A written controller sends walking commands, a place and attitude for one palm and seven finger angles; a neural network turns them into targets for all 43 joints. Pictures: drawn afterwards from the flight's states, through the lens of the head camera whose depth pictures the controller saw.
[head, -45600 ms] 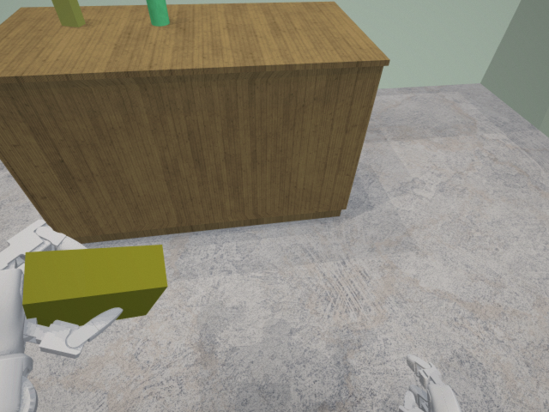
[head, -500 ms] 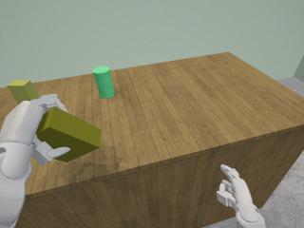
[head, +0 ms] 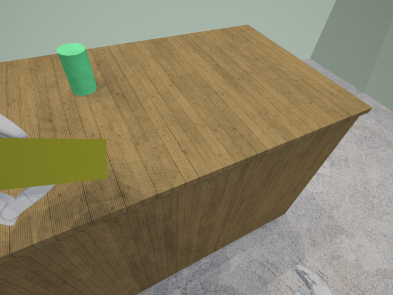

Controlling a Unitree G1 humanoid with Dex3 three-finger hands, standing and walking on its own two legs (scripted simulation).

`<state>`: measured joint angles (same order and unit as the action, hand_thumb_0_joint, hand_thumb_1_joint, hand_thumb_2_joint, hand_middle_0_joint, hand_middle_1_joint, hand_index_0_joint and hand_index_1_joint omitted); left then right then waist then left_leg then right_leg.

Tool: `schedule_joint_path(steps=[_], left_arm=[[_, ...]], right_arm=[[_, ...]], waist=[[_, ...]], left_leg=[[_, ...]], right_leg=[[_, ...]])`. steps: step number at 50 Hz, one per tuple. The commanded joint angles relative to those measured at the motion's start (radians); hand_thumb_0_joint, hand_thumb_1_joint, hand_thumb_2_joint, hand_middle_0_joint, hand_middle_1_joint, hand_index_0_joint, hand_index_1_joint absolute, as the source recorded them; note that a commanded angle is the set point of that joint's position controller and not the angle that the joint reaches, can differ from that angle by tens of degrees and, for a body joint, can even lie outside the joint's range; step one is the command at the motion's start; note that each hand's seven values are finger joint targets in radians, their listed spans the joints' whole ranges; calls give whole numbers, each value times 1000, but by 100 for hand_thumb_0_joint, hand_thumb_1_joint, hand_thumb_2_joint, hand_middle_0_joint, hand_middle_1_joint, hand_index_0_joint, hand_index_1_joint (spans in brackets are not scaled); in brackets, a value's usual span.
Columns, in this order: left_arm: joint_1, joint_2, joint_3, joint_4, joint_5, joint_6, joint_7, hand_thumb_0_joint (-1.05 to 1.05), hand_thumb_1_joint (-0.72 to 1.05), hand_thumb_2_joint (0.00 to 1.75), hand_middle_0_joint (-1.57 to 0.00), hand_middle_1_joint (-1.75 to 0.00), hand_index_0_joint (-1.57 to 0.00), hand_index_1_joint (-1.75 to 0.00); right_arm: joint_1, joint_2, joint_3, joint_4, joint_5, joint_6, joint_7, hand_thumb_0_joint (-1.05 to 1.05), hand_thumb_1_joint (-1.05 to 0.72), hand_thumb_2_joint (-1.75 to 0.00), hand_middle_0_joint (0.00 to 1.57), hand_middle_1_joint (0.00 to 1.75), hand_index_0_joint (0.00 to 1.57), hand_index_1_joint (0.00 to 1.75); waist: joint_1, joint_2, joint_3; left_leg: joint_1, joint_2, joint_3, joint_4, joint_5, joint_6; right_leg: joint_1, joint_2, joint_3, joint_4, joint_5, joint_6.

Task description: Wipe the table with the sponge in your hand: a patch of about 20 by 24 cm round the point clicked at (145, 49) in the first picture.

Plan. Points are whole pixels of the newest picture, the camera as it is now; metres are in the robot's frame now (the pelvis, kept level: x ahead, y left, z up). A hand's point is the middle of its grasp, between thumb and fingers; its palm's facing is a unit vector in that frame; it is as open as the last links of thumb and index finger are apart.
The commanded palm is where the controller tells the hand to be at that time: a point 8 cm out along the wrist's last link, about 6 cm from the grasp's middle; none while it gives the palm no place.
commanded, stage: step back with the hand held close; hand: left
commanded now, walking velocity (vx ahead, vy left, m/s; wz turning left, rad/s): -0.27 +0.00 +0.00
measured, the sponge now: (55, 158) +0.25 +0.20 +0.23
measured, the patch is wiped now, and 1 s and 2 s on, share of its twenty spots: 0.90 0.90 0.90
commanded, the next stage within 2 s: stop stepping back and stand still in 0.90 s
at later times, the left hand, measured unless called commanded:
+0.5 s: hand out of the picture +0.17 +0.23 +0.27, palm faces +0.55 -0.77 -0.32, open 9.4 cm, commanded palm +0.11 +0.27 +0.28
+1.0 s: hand out of the picture +0.06 +0.20 +0.28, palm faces +0.54 -0.78 -0.33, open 9.4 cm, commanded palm -0.01 +0.24 +0.28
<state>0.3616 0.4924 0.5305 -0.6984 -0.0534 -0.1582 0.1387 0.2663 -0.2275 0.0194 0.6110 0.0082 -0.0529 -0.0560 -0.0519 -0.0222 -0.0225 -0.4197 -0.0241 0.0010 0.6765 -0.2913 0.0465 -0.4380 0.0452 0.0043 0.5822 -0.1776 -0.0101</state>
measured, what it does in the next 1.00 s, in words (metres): walks backwards: left foot, then right foot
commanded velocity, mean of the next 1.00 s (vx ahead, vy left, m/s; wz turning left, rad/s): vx -0.36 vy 0.00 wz -0.03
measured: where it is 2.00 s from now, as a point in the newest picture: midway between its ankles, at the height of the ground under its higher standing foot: outside the picture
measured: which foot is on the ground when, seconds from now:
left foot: down 0.00-0.52, up 0.54-0.72, down 0.74-1.00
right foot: down 0.00-0.76, up 0.78-0.96, down 0.98-1.00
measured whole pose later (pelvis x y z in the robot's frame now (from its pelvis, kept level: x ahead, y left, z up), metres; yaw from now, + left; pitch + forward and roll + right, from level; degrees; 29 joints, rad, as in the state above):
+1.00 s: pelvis -0.16 -0.04 -0.01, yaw +0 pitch -1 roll -2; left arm 0.18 0.45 0.55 -0.66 -0.06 -0.20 0.14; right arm 0.20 -0.19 0.02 0.62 0.02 -0.16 -0.01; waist -0.01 0.01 0.06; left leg -0.42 0.15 0.01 0.73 -0.30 -0.06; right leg -0.39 0.04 -0.03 0.63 -0.22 0.01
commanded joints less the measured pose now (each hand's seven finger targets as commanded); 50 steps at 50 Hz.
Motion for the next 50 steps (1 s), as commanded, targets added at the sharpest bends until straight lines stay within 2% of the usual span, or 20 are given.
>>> schedule_joint_path(steps=[1, 11, 15, 18, 20, 23, 25, 27, 28, 31, 34, 35, 36, 38, 39, 41, 46, 48, 49, 50], left_arm=[[-158, 203, 148, -246, 5, -91, 38, 0, 10, 130, -120, -160, -120, -160], [-336, 122, 10, -70, -4, -67, 22, 0, 10, 130, -120, -160, -120, -160], [-316, 165, 54, -203, 5, -74, 31, 0, 10, 130, -120, -160, -120, -160], [-322, 151, 80, -202, 23, -79, 36, 0, 10, 130, -120, -160, -120, -160], [-362, 170, 85, -217, 16, -79, 37, 0, 10, 130, -120, -160, -120, -160], [-322, 137, 64, -143, 9, -90, 25, 0, 10, 130, -120, -160, -120, -160], [-325, 148, 57, -132, 16, -106, 10, 0, 10, 130, -120, -160, -120, -160], [-249, 155, 46, -137, -9, -98, 11, 0, 10, 130, -120, -160, -120, -160], [-177, 156, 56, -142, -17, -88, 14, 0, 10, 130, -120, -160, -120, -160], [-91, 188, 114, -210, -18, -87, 22, 0, 10, 130, -120, -160, -120, -160], [-94, 197, 134, -257, -19, -95, 36, 0, 10, 130, -120, -160, -120, -160], [-91, 207, 141, -273, -22, -104, 41, 0, 10, 130, -120, -160, -120, -160], [-78, 212, 159, -281, -28, -110, 44, 0, 10, 130, -120, -160, -120, -160], [-139, 212, 172, -313, -42, -126, 42, 0, 10, 130, -120, -160, -120, -160], [-200, 205, 146, -355, -31, -130, 41, 0, 10, 130, -120, -160, -120, -160], [-211, 186, 151, -276, -26, -116, 46, 0, 10, 130, -120, -160, -120, -160], [-277, 126, 75, -146, -5, -92, 13, 0, 10, 130, -120, -160, -120, -160], [-262, 125, 66, -138, -7, -94, -2, 0, 10, 130, -120, -160, -120, -160], [-271, 144, 67, -139, -5, -103, -6, 0, 10, 130, -120, -160, -120, -160], [-251, 170, 69, -154, -5, -111, -5, 0, 10, 130, -120, -160, -120, -160]], right_arm=[[-140, -138, -45, -182, -7, -85, -20, 0, -90, -90, 20, 30, 20, 30], [-145, -121, -27, -163, 9, -83, -18, 0, -90, -90, 20, 30, 20, 30], [-180, -136, -33, -209, 6, -79, -16, 0, -90, -90, 20, 30, 20, 30], [-170, -136, -44, -208, -5, -91, -11, 0, -90, -90, 20, 30, 20, 30], [-148, -117, -51, -197, -7, -108, -6, 0, -90, -90, 20, 30, 20, 30], [-159, -109, -40, -164, -7, -122, 5, 0, -90, -90, 20, 30, 20, 30], [-175, -105, -33, -165, -5, -111, 8, 0, -90, -90, 20, 30, 20, 30], [-162, -98, -62, -159, 25, -98, 4, 0, -90, -90, 20, 30, 20, 30], [-185, -71, -53, -153, 26, -89, 7, 0, -90, -90, 20, 30, 20, 30], [-188, -37, -21, -178, 10, -66, 7, 0, -90, -90, 20, 30, 20, 30], [-153, -59, -42, -164, 9, -67, 0, 0, -90, -90, 20, 30, 20, 30], [-144, -74, -53, -154, 7, -75, -7, 0, -90, -90, 20, 30, 20, 30], [-120, -94, -68, -149, 6, -84, -8, 0, -90, -90, 20, 30, 20, 30], [-135, -125, -98, -151, 9, -126, -3, 0, -90, -90, 20, 30, 20, 30], [-126, -106, -83, -150, -10, -150, -2, 0, -90, -90, 20, 30, 20, 30], [-89, -114, -98, -95, 5, -179, 7, 0, -90, -90, 20, 30, 20, 30], [-163, -123, -70, -135, 13, -164, 29, 0, -90, -90, 20, 30, 20, 30], [-168, -128, -66, -160, 20, -160, 34, 0, -90, -90, 20, 30, 20, 30], [-175, -122, -60, -171, 19, -159, 36, 0, -90, -90, 20, 30, 20, 30], [-164, -98, -67, -172, 21, -156, 33, 0, -90, -90, 20, 30, 20, 30]], waist=[[50, 163, -154], [26, 37, -89], [36, 140, -109], [37, 246, -123], [37, 204, -141], [56, 191, -171], [45, 91, -174], [31, -169, -165], [40, -132, -201], [27, -45, -174], [17, -87, -241], [8, -23, -250], [11, 38, -273], [18, 285, -239], [8, 373, -211], [9, 240, -187], [46, 275, -106], [54, 161, -98], [56, 43, -57], [56, -169, -100]], left_leg=[[-129, 182, -251, -264, -209, 34], [3, 114, -170, -57, -270, 4], [-79, 179, -242, -222, -313, 32], [-222, 318, -334, -399, -388, 85], [-54, 318, -310, -337, -68, 82], [82, 297, -247, -187, 262, 49], [40, 203, -172, 11, 138, -7], [30, 40, -39, 361, -169, -80], [19, 48, -53, 520, -200, -82], [-55, 103, -59, 304, -202, -66], [50, 91, -5, 25, -123, -55], [97, 115, -7, -114, -43, -44], [150, 184, -61, -227, 115, -12], [318, 420, -196, -248, 659, 79], [276, 443, -260, -236, 704, 118], [389, 390, -174, -167, 877, 98], [108, 317, -93, -132, 436, 18], [10, 265, -66, -21, 128, -13], [-54, 203, -28, 123, -34, -35], [-120, 77, 36, 376, -226, -84]], right_leg=[[183, -82, 77, 35, -11, -18], [-63, -185, 202, -150, -195, -59], [17, -121, 122, -12, -144, -23], [148, -20, 50, 289, -201, 22], [36, -12, 60, 323, -246, 21], [92, -40, 56, 10, -152, 14], [171, -129, 114, -188, 192, -30], [15, -378, 340, -263, 238, -157], [21, -421, 340, -254, 306, -190], [121, -370, 256, -117, 589, -148], [154, -336, 248, -79, 537, -106], [156, -316, 221, -14, 513, -83], [121, -233, 170, 75, 422, -40], [-165, -27, 36, 349, -213, 47], [-234, -40, 81, 522, -365, 45], [-272, -17, 104, 513, -371, 41], [121, -48, 5, 39, -78, 38], [224, -61, -31, -109, 99, 38], [200, -127, 10, -193, 185, 6], [211, -279, 178, -242, 405, -82]])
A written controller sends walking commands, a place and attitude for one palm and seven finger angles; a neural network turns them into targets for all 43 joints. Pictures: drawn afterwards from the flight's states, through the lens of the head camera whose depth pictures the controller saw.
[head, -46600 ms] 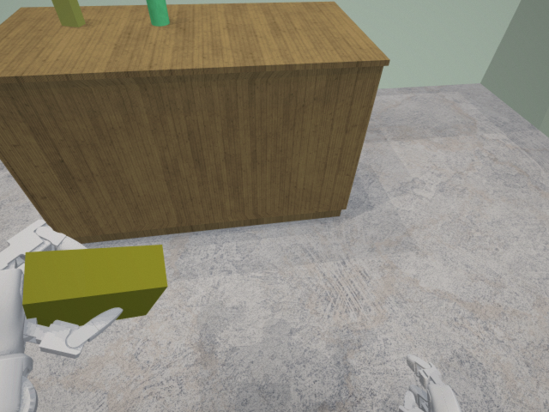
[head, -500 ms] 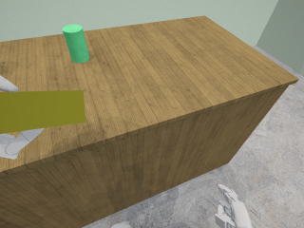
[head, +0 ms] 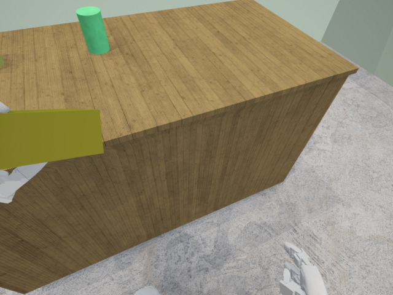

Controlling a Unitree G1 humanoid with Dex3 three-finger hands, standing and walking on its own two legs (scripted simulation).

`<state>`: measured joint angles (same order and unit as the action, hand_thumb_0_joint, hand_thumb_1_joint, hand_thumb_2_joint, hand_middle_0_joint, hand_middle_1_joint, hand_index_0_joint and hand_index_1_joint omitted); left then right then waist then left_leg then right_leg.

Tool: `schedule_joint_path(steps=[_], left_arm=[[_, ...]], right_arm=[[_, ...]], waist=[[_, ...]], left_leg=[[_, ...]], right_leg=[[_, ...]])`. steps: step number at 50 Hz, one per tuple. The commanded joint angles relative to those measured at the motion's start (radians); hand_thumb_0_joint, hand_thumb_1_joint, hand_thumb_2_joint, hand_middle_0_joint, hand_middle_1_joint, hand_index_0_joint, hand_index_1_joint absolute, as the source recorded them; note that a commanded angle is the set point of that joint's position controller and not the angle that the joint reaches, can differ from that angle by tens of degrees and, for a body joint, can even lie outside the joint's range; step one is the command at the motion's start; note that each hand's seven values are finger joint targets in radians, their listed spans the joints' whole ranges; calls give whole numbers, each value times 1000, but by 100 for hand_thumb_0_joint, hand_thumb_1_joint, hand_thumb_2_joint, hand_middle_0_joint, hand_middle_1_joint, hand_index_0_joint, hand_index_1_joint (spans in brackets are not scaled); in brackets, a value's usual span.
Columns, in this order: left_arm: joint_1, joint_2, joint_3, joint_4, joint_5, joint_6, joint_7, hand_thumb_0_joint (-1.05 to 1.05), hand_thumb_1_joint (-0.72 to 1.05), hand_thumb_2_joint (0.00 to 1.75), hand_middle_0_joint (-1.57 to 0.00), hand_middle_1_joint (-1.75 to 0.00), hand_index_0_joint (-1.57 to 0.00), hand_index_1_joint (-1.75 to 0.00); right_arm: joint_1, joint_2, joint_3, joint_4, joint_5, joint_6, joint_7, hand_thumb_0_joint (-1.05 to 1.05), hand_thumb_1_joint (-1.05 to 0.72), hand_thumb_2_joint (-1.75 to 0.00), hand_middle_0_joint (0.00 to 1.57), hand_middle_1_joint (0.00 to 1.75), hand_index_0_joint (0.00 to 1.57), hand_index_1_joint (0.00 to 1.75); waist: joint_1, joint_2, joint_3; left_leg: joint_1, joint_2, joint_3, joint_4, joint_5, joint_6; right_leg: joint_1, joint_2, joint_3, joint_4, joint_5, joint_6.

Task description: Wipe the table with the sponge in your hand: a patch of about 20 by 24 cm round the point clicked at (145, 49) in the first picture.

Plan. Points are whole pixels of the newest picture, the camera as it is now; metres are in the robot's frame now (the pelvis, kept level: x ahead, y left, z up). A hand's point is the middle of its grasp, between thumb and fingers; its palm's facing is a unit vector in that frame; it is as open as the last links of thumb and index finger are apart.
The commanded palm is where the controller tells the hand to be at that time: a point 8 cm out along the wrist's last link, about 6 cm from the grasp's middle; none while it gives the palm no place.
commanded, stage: stop stepping back and stand still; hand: left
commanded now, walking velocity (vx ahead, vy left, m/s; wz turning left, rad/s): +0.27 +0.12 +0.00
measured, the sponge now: (49, 130) +0.26 +0.20 +0.26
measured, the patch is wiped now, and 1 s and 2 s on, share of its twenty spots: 0.90 0.90 0.90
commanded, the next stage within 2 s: stand and wait in 0.84 s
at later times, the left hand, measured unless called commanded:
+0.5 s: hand out of the picture +0.09 +0.23 +0.27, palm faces +0.54 -0.80 -0.26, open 9.4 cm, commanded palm +0.03 +0.26 +0.29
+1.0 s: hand out of the picture +0.07 +0.20 +0.26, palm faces +0.44 -0.85 -0.29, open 9.4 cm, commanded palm +0.02 +0.26 +0.29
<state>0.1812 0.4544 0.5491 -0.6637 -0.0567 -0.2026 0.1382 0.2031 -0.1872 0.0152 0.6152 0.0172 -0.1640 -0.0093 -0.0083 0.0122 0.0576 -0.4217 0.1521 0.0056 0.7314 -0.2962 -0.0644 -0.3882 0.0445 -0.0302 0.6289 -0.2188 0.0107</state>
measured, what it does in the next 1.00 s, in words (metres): walks backwards: left foot, then right foot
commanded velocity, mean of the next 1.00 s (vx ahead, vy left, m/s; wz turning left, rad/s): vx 0.18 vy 0.04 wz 0.00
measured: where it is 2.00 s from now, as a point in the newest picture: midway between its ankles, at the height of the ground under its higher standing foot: outside the picture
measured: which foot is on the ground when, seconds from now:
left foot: down 0.00-0.00, up 0.02-0.20, down 0.22-1.00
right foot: down 0.00-0.22, up 0.24-0.44, down 0.46-1.00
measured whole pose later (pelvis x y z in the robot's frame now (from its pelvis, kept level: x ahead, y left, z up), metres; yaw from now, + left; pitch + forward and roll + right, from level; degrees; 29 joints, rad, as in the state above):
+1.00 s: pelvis -0.14 -0.02 +0.00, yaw +0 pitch -2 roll -2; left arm 0.33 0.40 0.41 -0.67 -0.06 -0.13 0.13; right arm 0.21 -0.22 0.03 0.65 0.01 -0.07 -0.05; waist -0.01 0.00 -0.04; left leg -0.35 0.06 0.01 0.70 -0.35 0.03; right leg -0.33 0.02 -0.06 0.65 -0.29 -0.01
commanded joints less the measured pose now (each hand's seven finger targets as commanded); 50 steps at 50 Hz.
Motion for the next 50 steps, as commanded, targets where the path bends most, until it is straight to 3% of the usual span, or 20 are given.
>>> schedule_joint_path(steps=[1, 4, 8, 9, 11, 12, 15, 19, 21, 23, 25, 29, 31, 33, 39, 40, 42, 47, 49, 50], left_arm=[[7, 216, 63, -183, -20, -54, -8, 0, 10, 130, -120, -160, -120, -160], [33, 222, 99, -240, -38, -6, 2, 0, 10, 130, -120, -160, -120, -160], [-17, 220, 83, -224, -25, 27, 33, 0, 10, 130, -120, -160, -120, -160], [-44, 235, 85, -207, -24, 25, 34, 0, 10, 130, -120, -160, -120, -160], [-129, 245, 81, -212, -21, 18, 34, 0, 10, 130, -120, -160, -120, -160], [-189, 270, 78, -176, 3, 19, 44, 0, 10, 130, -120, -160, -120, -160], [-195, 245, 47, -78, 16, 7, 28, 0, 10, 130, -120, -160, -120, -160], [-160, 140, -39, -8, 4, 6, 4, 0, 10, 130, -120, -160, -120, -160], [-165, 128, -78, -28, 13, 20, -11, 0, 10, 130, -120, -160, -120, -160], [-227, 202, -36, -66, 2, 13, -16, 0, 10, 130, -120, -160, -120, -160], [-224, 221, -7, -161, 0, 1, -14, 0, 10, 130, -120, -160, -120, -160], [-67, 203, 21, -241, -8, -5, 22, 0, 10, 130, -120, -160, -120, -160], [-176, 223, 40, -296, 2, -22, 46, 0, 10, 130, -120, -160, -120, -160], [-235, 236, 35, -122, 15, -4, 48, 0, 10, 130, -120, -160, -120, -160], [-69, 123, -55, 19, -4, 42, 10, 0, 10, 130, -120, -160, -120, -160], [-2, 101, -80, 28, -1, 49, -3, 0, 10, 130, -120, -160, -120, -160], [-81, 187, -27, -94, -7, 27, -14, 0, 10, 130, -120, -160, -120, -160], [-78, 184, 8, -249, -12, 7, 24, 0, 10, 130, -120, -160, -120, -160], [-95, 173, 9, -291, -12, -12, 48, 0, 10, 130, -120, -160, -120, -160], [-106, 190, 24, -256, -9, -12, 56, 0, 10, 130, -120, -160, -120, -160]], right_arm=[[-73, -144, -94, -174, 37, -34, -20, 0, -90, -90, 20, 30, 20, 30], [-113, -87, -39, -160, 20, 45, -22, 0, -90, -90, 20, 30, 20, 30], [-100, -124, -36, -140, 9, 52, -50, 0, -90, -90, 20, 30, 20, 30], [-88, -141, -32, -135, 3, 47, -55, 0, -90, -90, 20, 30, 20, 30], [-82, -194, -49, -165, 7, 28, -60, 0, -90, -90, 20, 30, 20, 30], [-89, -156, -44, -165, 16, 14, -61, 0, -90, -90, 20, 30, 20, 30], [-63, -126, -36, -86, 30, -10, -20, 0, -90, -90, 20, 30, 20, 30], [-82, -176, -34, -104, 14, -14, -33, 0, -90, -90, 20, 30, 20, 30], [-100, -187, -37, -141, 10, -5, -38, 0, -90, -90, 20, 30, 20, 30], [-119, -153, -37, -150, 19, 7, -38, 0, -90, -90, 20, 30, 20, 30], [-93, -153, -52, -107, 22, 27, -28, 0, -90, -90, 20, 30, 20, 30], [-123, -116, -16, -116, -2, 37, -58, 0, -90, -90, 20, 30, 20, 30], [-132, -163, -32, -151, -3, 6, -69, 0, -90, -90, 20, 30, 20, 30], [-79, -133, -33, -105, 3, -17, -50, 0, -90, -90, 20, 30, 20, 30], [-131, -159, -24, -155, 2, 6, -44, 0, -90, -90, 20, 30, 20, 30], [-138, -156, -26, -170, -4, 16, -38, 0, -90, -90, 20, 30, 20, 30], [-124, -135, -29, -173, 4, 41, -27, 0, -90, -90, 20, 30, 20, 30], [-131, -120, -21, -127, -6, 38, -54, 0, -90, -90, 20, 30, 20, 30], [-157, -159, -26, -155, -13, 23, -66, 0, -90, -90, 20, 30, 20, 30], [-134, -148, -29, -156, -4, 16, -67, 0, -90, -90, 20, 30, 20, 30]], waist=[[7, -312, -282], [-43, -104, -279], [-48, -150, -222], [-48, -65, -219], [-36, 311, -158], [-55, 389, -127], [-16, 123, -81], [1, 178, -100], [13, 25, -123], [-9, -294, -150], [-22, -137, -150], [-36, 81, -165], [-19, 423, -172], [-25, 170, -135], [18, 157, -122], [20, 35, -110], [4, -236, -138], [-39, 16, -144], [-3, 374, -142], [-4, 307, -153]], left_leg=[[-19, -114, -39, 565, -224, 24], [88, -85, -19, 501, -113, 38], [255, -103, 19, -27, -203, 107], [246, -98, 29, -154, -205, 125], [129, 91, -236, -502, -297, 227], [22, 161, -322, -516, -256, 277], [31, 156, -286, -432, -250, 284], [-59, 68, -140, -319, -359, 186], [-128, -66, -17, 8, -361, 147], [-215, -159, 5, 521, -183, 99], [-143, -91, -74, 488, -101, 97], [263, -91, -8, -218, -192, 136], [178, 175, -452, -570, -500, 264], [171, 166, -432, -504, -320, 279], [-112, 9, -124, -335, -422, 136], [-181, -63, -46, -148, -370, 117], [-207, -133, 25, 359, -160, 84], [247, -64, -37, -170, -61, 110], [218, 82, -308, -446, -201, 172], [191, 128, -385, -502, -246, 189]], right_leg=[[41, -394, 366, -323, 309, -156], [-138, -304, 273, -292, -160, -116], [-219, -253, 237, -268, -363, -68], [-183, -204, 195, -189, -357, -51], [-168, 33, 8, 327, -257, 6], [-207, 4, 48, 599, -254, 12], [-320, -68, 132, 661, -198, -1], [86, -48, -14, 49, -182, -12], [252, -45, -39, -185, -64, -32], [142, -371, 513, -417, -237, -193], [-1, -380, 530, -437, -449, -210], [-202, -187, 149, -105, -461, -123], [-242, 23, -24, 476, -355, -19], [-296, -54, 57, 542, -268, -14], [295, 12, -90, -125, -156, -32], [343, -29, -25, -195, -135, -65], [232, -346, 441, -419, -196, -200], [-95, -253, 201, -207, -287, -138], [-70, -37, 18, 61, -189, -36], [-53, -16, 8, 147, -223, -7]])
